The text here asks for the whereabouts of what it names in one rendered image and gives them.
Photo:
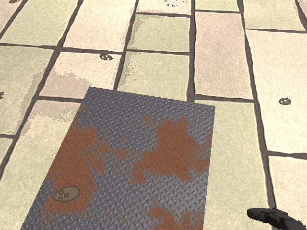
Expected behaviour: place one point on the robot right hand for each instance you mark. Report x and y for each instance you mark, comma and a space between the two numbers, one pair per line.
275, 218

